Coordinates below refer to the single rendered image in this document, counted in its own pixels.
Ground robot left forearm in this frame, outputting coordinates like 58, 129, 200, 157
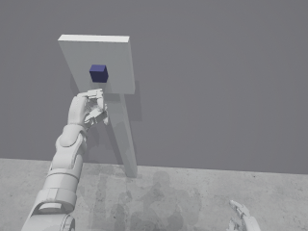
20, 124, 88, 231

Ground panel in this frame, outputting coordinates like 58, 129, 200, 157
58, 35, 138, 178

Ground button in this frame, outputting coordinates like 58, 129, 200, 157
90, 64, 109, 83

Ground left robot upper arm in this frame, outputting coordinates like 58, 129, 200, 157
23, 214, 75, 231

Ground robot right hand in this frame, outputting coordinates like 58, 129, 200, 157
226, 200, 262, 231

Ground robot left hand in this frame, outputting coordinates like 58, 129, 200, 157
67, 89, 110, 132

